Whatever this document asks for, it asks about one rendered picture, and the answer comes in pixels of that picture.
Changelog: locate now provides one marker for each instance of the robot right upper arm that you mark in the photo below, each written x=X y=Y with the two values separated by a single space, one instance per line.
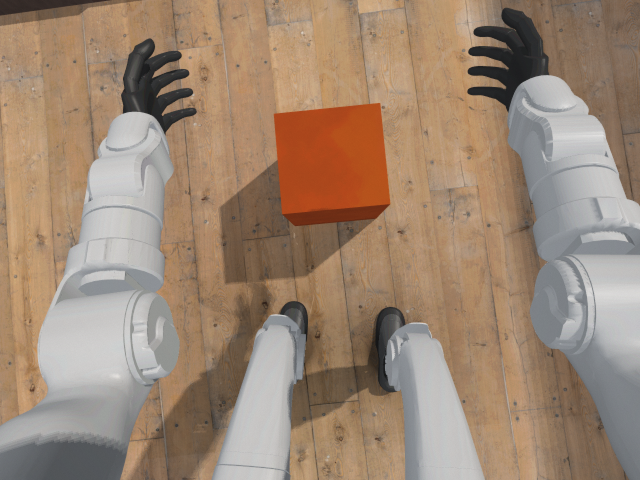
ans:
x=588 y=307

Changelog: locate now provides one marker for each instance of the right robot shin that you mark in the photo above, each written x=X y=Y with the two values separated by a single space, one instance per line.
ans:
x=412 y=328

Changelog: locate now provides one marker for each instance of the robot left hand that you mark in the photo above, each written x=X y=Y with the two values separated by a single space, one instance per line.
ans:
x=140 y=89

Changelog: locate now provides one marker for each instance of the right robot forearm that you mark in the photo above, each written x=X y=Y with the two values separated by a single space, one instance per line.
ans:
x=571 y=176

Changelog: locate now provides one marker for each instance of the carton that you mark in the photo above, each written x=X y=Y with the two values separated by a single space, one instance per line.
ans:
x=332 y=164

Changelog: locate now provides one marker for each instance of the right robot thigh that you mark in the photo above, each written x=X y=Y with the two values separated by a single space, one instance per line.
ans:
x=438 y=442

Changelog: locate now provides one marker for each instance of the left robot forearm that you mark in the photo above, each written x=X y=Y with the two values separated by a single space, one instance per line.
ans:
x=122 y=218

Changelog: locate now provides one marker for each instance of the robot right hand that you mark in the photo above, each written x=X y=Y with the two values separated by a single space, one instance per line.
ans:
x=525 y=60

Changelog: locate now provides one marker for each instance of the robot left upper arm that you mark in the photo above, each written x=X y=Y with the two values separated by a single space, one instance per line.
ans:
x=100 y=356

